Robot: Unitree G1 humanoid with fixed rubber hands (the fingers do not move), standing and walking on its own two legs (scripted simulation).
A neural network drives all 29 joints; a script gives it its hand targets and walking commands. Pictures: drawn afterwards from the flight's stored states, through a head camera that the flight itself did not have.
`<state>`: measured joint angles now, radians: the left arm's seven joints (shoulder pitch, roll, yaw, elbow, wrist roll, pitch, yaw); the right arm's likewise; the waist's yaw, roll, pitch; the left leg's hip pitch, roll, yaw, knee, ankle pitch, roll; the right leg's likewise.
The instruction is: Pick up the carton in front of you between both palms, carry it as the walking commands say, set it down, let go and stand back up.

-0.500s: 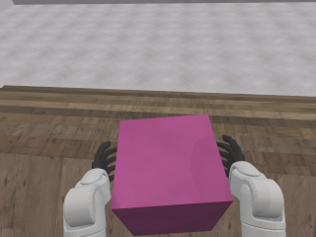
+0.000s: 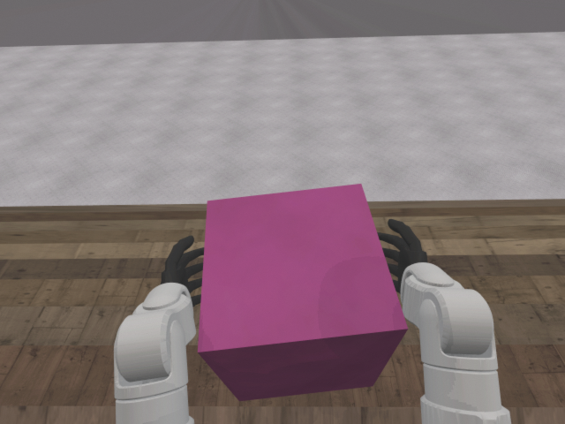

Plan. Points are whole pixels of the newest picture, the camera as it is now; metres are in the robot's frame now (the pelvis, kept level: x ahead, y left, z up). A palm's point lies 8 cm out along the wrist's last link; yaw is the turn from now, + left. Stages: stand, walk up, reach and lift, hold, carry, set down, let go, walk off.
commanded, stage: carry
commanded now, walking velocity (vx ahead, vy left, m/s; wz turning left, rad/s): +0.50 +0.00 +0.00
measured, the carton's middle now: (295, 300) +0.32 -0.01 +0.04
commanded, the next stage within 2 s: none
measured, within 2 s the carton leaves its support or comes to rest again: neither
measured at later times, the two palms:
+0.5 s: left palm (235, 142) +0.66 +0.09 +0.09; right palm (382, 134) +0.65 -0.21 +0.10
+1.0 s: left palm (252, 105) +0.93 +0.06 +0.04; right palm (361, 95) +0.93 -0.24 +0.05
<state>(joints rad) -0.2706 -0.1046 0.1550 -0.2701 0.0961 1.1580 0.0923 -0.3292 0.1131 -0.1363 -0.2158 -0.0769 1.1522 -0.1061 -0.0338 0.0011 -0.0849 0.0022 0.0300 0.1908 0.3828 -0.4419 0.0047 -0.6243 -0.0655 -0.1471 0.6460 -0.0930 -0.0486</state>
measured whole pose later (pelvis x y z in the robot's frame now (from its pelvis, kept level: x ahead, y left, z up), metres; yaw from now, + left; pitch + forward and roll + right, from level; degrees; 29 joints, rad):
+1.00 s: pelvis +0.57 -0.08 -0.17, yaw -2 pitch -2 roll -1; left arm -0.82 0.01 0.24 0.18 0.07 1.28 0.12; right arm -0.91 -0.07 -0.25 0.26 -0.03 1.28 -0.14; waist 0.03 0.05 -0.07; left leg -0.48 -0.05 -0.04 1.49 -0.48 0.09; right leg -0.43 0.13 -0.12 0.77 0.00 -0.19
